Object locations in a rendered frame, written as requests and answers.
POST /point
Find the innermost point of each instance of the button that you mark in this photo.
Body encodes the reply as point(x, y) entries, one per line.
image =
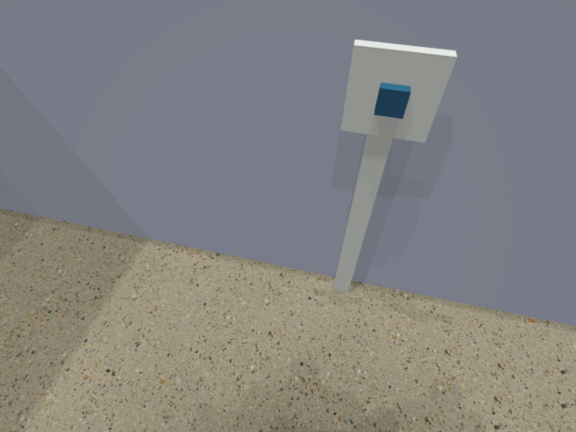
point(392, 100)

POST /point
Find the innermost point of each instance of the panel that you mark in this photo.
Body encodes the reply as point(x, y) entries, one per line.
point(426, 71)

